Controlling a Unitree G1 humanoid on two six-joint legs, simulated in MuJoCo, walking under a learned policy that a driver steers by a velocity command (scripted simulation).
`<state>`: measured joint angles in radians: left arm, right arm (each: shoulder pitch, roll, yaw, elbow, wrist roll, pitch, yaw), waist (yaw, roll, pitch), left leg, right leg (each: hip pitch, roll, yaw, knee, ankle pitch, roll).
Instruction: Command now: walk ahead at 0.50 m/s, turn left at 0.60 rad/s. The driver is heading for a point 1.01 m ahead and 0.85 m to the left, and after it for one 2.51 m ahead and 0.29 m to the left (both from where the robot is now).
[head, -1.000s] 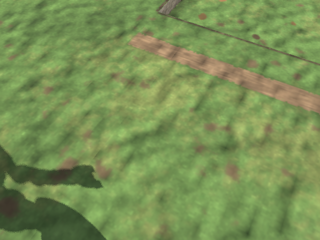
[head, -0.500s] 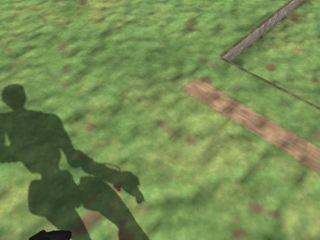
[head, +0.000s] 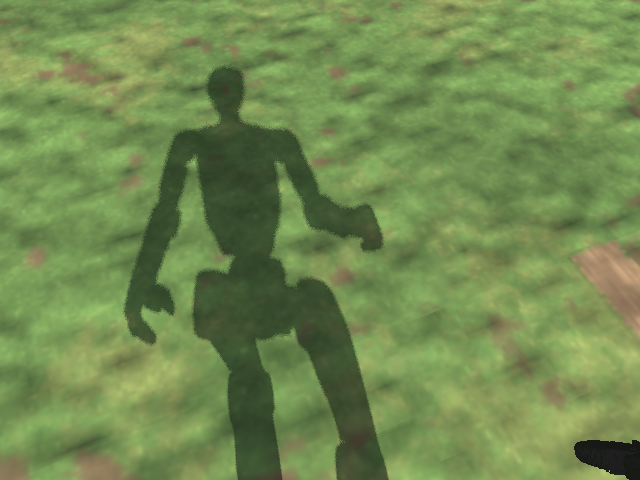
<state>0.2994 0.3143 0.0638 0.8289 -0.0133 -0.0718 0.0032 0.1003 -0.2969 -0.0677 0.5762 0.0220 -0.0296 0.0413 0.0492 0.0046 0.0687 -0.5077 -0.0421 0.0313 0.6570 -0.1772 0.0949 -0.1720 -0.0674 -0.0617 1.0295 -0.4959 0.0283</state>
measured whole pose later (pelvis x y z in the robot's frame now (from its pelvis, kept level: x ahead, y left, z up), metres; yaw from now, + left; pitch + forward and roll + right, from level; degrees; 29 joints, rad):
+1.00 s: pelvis +0.50 +0.12 +0.01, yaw +29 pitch +2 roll -1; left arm 0.34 0.30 0.05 0.89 -0.03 -0.07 -0.01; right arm 0.09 -0.27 -0.04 0.61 0.01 -0.05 0.03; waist 0.06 0.00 0.05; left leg -0.45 -0.01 0.02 0.59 -0.17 0.05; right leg -0.20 -0.07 -0.03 0.99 -0.50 0.01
